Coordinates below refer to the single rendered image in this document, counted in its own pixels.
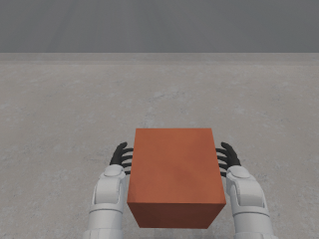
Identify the left robot hand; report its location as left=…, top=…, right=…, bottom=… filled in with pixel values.
left=110, top=141, right=134, bottom=175

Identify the right robot hand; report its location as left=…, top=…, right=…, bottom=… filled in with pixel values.
left=215, top=142, right=241, bottom=178

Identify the carton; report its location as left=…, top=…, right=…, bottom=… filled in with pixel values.
left=127, top=127, right=226, bottom=229

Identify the robot left forearm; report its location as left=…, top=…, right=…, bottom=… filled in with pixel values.
left=82, top=164, right=127, bottom=239

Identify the robot right forearm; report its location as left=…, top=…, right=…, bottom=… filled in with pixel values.
left=226, top=165, right=279, bottom=239

